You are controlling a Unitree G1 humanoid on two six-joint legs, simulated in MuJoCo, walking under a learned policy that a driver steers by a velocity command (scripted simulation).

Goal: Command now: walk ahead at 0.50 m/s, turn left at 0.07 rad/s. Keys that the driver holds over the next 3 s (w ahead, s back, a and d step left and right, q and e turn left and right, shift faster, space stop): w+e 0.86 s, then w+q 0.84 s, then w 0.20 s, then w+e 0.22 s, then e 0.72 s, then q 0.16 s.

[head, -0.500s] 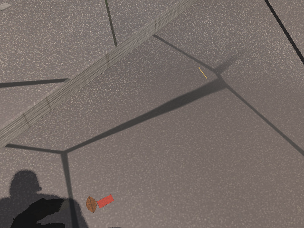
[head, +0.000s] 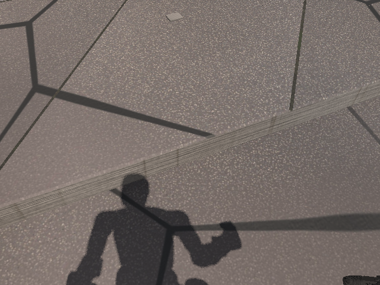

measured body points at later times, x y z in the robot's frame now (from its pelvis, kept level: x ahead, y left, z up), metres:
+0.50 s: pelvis +0.27 +0.02 -0.03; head +0.30 +0.01 +0.42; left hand +0.51 +0.22 -0.12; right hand +0.22 -0.26 -0.15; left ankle +0.18 +0.14 -0.76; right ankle +0.41 -0.15 -0.72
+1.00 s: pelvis +0.53 -0.09 -0.02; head +0.56 -0.11 +0.43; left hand +0.72 +0.14 -0.13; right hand +0.60 -0.40 -0.11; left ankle +0.78 -0.03 -0.72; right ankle +0.42 -0.13 -0.76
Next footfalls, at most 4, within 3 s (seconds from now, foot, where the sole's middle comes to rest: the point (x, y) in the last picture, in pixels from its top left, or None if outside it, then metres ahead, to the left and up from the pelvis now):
0.08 left None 0.21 0.14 -0.80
0.60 right None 0.46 -0.14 -0.80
1.10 left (237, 204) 0.82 -0.09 -0.80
1.60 right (297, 179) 0.97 -0.34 -0.80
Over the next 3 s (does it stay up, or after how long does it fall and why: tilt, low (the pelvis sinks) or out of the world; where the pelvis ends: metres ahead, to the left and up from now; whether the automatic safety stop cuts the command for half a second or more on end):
stays up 1.33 -0.18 0.11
